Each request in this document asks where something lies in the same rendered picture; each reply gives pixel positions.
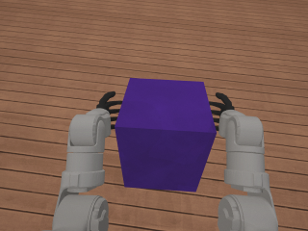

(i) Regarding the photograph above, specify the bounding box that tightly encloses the robot right hand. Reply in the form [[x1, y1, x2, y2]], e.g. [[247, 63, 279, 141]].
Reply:
[[209, 92, 235, 131]]

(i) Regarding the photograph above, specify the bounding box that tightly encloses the robot left hand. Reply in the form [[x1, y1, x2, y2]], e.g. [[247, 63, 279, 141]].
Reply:
[[96, 91, 122, 130]]

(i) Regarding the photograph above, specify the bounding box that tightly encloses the left robot forearm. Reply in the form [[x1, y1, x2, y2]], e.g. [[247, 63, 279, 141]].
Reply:
[[52, 108, 112, 230]]

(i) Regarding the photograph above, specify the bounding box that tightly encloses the right robot upper arm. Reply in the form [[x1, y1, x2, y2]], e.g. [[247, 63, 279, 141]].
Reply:
[[218, 194, 278, 231]]

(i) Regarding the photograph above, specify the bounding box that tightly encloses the carton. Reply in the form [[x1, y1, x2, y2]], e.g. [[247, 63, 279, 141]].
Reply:
[[115, 78, 217, 193]]

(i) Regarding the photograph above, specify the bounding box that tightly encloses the right robot forearm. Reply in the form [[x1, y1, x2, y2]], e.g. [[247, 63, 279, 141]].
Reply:
[[218, 110, 278, 231]]

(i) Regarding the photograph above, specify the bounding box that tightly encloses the left robot upper arm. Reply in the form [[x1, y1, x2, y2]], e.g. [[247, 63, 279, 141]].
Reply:
[[41, 194, 109, 231]]

